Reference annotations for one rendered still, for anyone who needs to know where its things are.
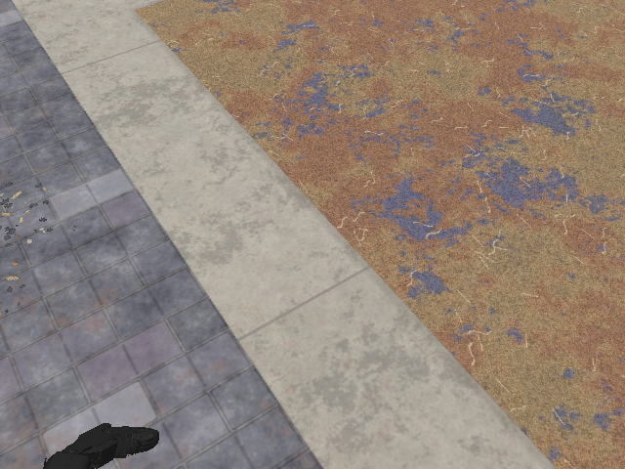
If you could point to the robot left hand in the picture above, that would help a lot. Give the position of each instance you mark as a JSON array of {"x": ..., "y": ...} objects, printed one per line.
[{"x": 96, "y": 447}]

